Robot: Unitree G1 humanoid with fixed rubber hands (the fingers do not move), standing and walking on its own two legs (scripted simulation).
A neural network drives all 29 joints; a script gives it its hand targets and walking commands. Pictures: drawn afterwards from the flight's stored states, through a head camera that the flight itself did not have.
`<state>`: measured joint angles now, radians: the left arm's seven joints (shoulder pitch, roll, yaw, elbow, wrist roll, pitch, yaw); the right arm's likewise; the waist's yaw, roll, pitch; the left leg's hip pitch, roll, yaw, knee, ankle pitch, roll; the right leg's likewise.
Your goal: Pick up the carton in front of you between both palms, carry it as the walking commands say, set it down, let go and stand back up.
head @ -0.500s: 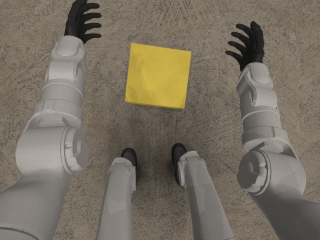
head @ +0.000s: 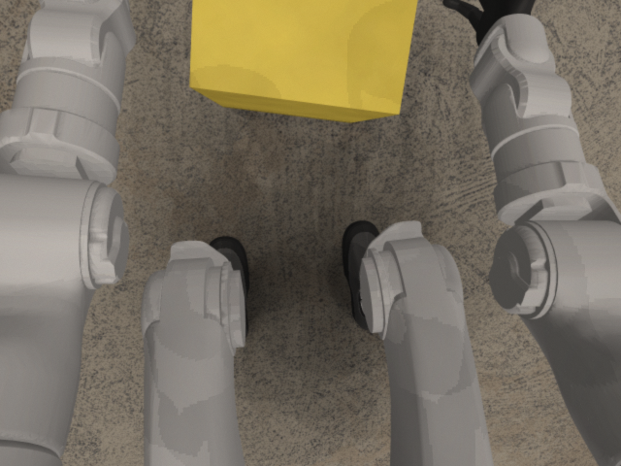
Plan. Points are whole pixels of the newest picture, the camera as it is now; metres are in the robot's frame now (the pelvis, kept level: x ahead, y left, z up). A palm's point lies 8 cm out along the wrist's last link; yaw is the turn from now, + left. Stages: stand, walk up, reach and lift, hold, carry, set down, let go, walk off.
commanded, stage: reach and lift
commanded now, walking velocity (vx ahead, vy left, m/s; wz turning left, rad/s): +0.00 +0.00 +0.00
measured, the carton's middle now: (300, 27) +0.55 -0.02 -0.29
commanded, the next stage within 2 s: none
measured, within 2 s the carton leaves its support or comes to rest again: leaves its support in 0.96 s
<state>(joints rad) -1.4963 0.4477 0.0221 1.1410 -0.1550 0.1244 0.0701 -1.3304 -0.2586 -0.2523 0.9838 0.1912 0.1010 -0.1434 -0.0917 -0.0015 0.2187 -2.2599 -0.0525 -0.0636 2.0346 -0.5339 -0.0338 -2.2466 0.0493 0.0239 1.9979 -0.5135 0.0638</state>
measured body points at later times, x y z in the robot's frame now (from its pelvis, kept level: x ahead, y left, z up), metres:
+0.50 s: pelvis +0.01 +0.00 -0.04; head +0.38 +0.02 +0.20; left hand +0.59 +0.16 -0.22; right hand +0.54 -0.19 -0.22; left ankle +0.11 +0.12 -0.38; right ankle +0.12 -0.13 -0.38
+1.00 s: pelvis +0.01 +0.00 -0.05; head +0.37 +0.02 +0.21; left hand +0.58 +0.13 -0.22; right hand +0.55 -0.17 -0.21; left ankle +0.11 +0.12 -0.38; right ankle +0.12 -0.13 -0.38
